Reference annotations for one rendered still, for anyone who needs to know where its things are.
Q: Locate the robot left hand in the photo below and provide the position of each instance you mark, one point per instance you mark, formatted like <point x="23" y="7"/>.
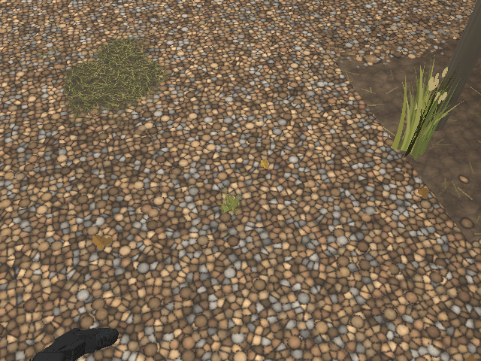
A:
<point x="75" y="343"/>

